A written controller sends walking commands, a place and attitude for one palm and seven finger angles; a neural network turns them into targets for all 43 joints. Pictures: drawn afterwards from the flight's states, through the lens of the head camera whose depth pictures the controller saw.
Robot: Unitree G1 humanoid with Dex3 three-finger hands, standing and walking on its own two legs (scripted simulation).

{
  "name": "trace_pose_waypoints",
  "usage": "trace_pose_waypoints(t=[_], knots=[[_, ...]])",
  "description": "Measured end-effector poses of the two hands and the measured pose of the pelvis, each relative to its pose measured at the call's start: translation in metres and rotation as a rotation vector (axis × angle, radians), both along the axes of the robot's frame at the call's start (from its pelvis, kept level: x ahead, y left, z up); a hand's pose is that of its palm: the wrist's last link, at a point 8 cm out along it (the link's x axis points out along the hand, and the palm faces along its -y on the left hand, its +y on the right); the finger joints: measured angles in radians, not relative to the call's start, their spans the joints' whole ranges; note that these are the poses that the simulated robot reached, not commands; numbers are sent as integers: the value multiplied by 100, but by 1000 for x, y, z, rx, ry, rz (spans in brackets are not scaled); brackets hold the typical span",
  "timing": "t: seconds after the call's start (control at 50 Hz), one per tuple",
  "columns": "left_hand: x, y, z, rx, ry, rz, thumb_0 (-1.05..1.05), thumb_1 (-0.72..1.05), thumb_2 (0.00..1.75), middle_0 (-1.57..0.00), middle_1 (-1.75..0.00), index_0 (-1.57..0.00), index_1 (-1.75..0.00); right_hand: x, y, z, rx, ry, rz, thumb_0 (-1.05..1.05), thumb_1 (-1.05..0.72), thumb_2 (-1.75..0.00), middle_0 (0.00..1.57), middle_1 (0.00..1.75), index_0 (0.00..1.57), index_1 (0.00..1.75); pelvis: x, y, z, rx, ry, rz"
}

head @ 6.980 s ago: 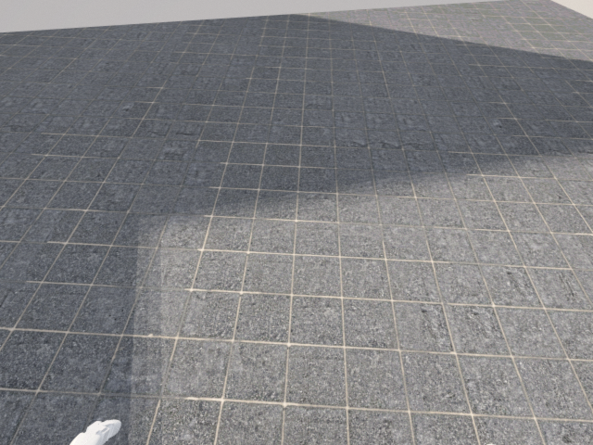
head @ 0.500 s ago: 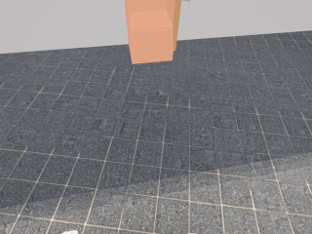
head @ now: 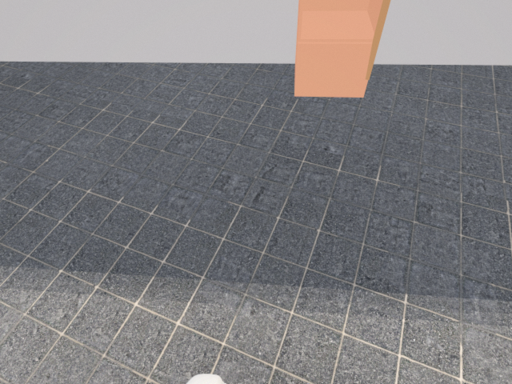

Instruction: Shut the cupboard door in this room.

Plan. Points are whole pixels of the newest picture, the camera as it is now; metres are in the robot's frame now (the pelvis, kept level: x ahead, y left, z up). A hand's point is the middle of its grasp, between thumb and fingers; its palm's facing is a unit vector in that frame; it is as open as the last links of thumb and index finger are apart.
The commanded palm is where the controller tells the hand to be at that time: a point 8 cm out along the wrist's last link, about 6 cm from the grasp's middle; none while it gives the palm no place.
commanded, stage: turn or walk to find it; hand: left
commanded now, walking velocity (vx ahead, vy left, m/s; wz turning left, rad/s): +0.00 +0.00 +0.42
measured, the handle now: out of the picture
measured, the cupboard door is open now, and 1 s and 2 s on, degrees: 77 77 77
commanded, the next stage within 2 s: stand and wait in 0.34 s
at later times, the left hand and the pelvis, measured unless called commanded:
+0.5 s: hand out of the picture +0.02 +0.27 -0.17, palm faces +0.20 -0.94 -0.26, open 7.4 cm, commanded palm none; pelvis -0.01 +0.05 +0.00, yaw +10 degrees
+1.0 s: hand out of the picture -0.03 +0.18 -0.17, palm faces +0.23 -0.95 -0.23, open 7.3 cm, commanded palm none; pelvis -0.01 +0.00 +0.00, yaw +12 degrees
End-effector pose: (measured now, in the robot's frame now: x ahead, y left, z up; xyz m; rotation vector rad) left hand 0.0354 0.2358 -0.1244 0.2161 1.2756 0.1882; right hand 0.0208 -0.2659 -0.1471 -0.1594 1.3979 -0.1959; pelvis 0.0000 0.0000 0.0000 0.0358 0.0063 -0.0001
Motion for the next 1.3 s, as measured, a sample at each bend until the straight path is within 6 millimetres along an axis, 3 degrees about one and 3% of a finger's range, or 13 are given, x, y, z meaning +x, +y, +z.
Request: trace_pose_waypoints(t=[0.08, 0.18, 0.24, 0.3, 0.4, 0.5, 0.68, 0.76, 0.96, 1.12, 1.3], knots=[[-31, 18, -10, -13, 52, 58, 1, 91, 90, -20, -30, -20, -30, 36, 18, 4, -14, -56, 78, 1, -91, -90, 19, 29, 19, 30, -4, 13, -3, -10, 4, 34], [-65, 52, -34, -32, 100, 140, 1, 90, 90, -20, -30, -20, -30, 84, 53, 10, -39, -183, 178, 1, -91, -90, 19, 29, 19, 30, -8, 37, -16, -36, 5, 85], [-71, 68, -35, -29, 118, 167, 1, 91, 90, -20, -30, -20, -29, 98, 74, 20, -37, -229, 220, 0, -91, -90, 19, 29, 20, 30, -10, 45, -13, -37, -2, 97], [-66, 78, -28, -30, 91, 184, 1, 91, 90, -20, -30, -20, -29, 102, 88, 27, -34, -243, 244, 0, -91, -90, 20, 29, 20, 30, -10, 51, -6, -51, -5, 121], [-46, 86, -17, -17, 4, 190, 1, 91, 90, -20, -30, -20, -29, 95, 100, 28, -11, -230, 259, 0, -91, -90, 20, 30, 20, 30, -12, 55, 0, -47, -8, 151], [-28, 81, -10, 2, -43, 177, 1, 91, 90, -20, -30, -20, -29, 76, 96, 18, 15, -192, 237, 0, -91, -90, 20, 30, 20, 30, -11, 49, 0, -30, -13, 166], [-8, 30, -3, 24, -83, 128, 1, 91, 90, -20, -30, -20, -29, 28, 60, -19, 75, -63, 163, 0, -91, -90, 20, 30, 20, 30, -6, 18, -10, -5, -28, 171], [-20, 5, 2, 4, -76, 144, 1, 91, 90, -20, -30, -20, -29, 13, 46, -19, 85, 3, 160, 0, -91, -90, 20, 29, 20, 30, -4, 5, -4, 4, -29, 192], [-68, -12, -6, -24, 30, 218, 0, 93, 90, -20, -30, -20, -30, 1, 29, -10, 50, 69, 179, 0, -91, -90, 19, 29, 19, 30, -9, -5, 0, -20, -20, 202], [-106, -18, -28, -107, 116, 277, 1, 91, 90, -20, -30, -20, -29, 8, 51, -2, 19, 25, 220, 0, -91, -90, 19, 29, 19, 30, -14, 7, -3, -41, -24, 210], [-121, -7, -29, -115, 106, 318, 1, 91, 90, -20, -30, -20, -29, 16, 73, -1, 29, -3, 271, 1, -93, -90, 20, 30, 20, 30, -25, 21, -4, -33, -27, 245]])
